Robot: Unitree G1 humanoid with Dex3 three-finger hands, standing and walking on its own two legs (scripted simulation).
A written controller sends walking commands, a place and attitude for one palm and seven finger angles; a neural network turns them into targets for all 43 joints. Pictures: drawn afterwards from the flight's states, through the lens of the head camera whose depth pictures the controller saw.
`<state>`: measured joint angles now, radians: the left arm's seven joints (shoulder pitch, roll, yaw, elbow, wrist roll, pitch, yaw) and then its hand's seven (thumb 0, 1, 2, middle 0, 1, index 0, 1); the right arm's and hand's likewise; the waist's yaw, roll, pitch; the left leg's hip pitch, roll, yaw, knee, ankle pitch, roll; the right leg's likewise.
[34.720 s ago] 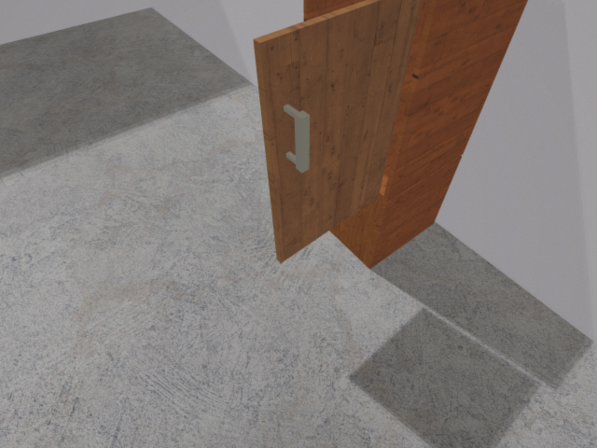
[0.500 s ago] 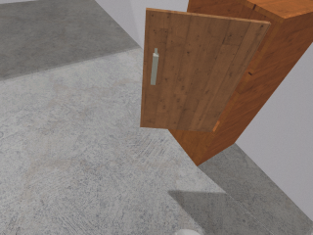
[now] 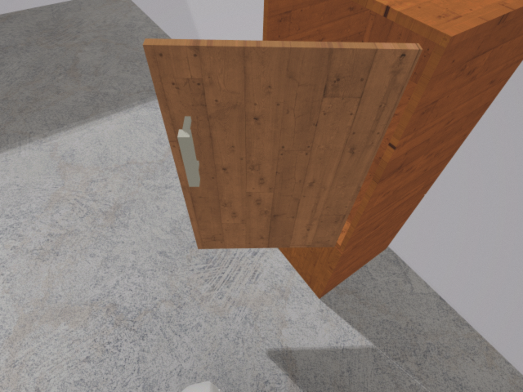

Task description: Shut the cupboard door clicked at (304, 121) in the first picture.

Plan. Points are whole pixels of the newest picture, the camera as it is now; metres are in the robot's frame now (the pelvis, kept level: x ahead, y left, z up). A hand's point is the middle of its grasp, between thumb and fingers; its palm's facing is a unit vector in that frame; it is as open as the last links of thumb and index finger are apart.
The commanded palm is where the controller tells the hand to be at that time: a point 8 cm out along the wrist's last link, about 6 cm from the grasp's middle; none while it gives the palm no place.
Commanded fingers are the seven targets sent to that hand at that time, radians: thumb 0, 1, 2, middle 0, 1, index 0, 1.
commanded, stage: come to a stop and stand still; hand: left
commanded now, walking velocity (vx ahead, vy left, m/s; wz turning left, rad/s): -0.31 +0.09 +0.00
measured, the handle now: (191, 152) +0.49 +0.14 +0.07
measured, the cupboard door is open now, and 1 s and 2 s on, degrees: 57 57 57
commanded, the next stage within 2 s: look again from close up in 1.14 s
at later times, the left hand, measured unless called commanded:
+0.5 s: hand out of the picture +0.07 +0.17 -0.16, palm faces +0.04 -0.96 -0.29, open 7.4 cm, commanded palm none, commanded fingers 0.00 0.90 0.90 -0.20 -0.30 -0.20 -0.30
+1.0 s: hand out of the picture +0.05 +0.22 -0.17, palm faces -0.02 -0.97 -0.25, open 7.4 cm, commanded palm none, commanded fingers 0.00 0.90 0.90 -0.20 -0.30 -0.20 -0.30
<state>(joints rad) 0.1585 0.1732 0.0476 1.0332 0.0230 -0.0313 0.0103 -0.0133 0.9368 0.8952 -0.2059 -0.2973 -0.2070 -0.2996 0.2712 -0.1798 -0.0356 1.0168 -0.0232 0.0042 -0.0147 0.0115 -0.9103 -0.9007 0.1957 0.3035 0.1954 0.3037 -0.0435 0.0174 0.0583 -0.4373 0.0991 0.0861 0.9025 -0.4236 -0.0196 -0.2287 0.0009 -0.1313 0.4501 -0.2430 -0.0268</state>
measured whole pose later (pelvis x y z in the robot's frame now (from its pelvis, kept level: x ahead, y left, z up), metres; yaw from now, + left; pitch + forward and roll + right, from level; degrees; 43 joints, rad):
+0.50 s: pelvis +0.04 -0.03 +0.00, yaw +0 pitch +1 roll +1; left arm 0.23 0.19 0.03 1.00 0.03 0.01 0.03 0.00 0.91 0.90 -0.20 -0.30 -0.20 -0.30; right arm 0.10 -0.24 -0.06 0.98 -0.01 0.08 -0.02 0.01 -0.91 -0.90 0.20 0.30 0.20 0.30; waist 0.03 0.03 0.09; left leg -0.38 -0.01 0.01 0.94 -0.51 -0.02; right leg -0.22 -0.02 -0.04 0.53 -0.32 -0.03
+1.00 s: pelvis +0.01 +0.03 +0.00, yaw -1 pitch -1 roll +0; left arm 0.25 0.20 0.00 1.00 0.03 0.02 0.02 0.00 0.91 0.90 -0.20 -0.30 -0.21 -0.30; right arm 0.27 -0.19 0.00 0.97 -0.02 0.00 -0.01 0.01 -0.94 -0.90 0.20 0.30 0.20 0.30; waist 0.00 0.02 0.02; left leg -0.22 -0.04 0.10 0.51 -0.29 0.07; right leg -0.25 -0.08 0.02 0.54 -0.28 0.02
